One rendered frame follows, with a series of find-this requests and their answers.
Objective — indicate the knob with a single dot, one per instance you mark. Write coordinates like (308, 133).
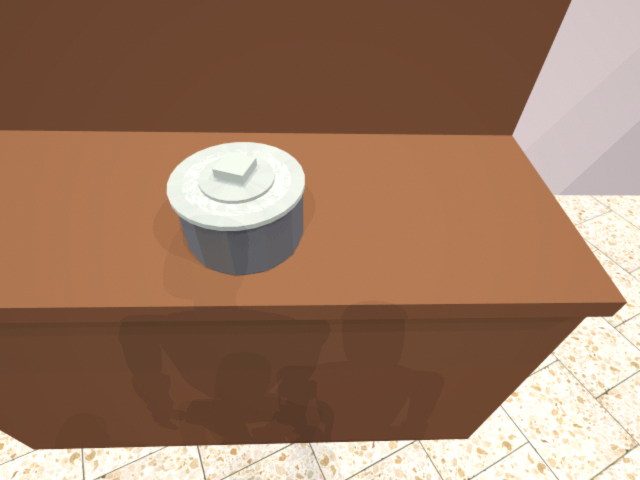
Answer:
(235, 167)

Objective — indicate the pot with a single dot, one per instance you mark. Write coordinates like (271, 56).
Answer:
(248, 251)

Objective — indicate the table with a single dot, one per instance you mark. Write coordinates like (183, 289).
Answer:
(435, 273)

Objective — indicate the lid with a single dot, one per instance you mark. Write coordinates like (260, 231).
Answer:
(272, 190)

